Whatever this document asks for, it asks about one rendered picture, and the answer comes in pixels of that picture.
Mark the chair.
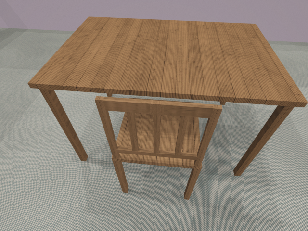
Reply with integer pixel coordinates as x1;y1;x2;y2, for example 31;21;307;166
95;96;222;200

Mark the table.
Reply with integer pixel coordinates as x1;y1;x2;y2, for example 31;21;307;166
28;17;308;176

